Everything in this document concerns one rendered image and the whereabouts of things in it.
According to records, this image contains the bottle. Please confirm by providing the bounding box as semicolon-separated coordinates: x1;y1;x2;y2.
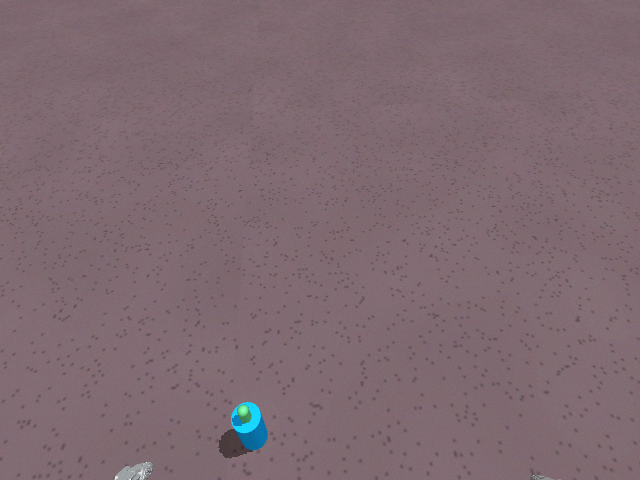
231;402;268;450

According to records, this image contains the left robot hand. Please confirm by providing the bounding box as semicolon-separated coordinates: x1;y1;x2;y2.
114;462;153;480

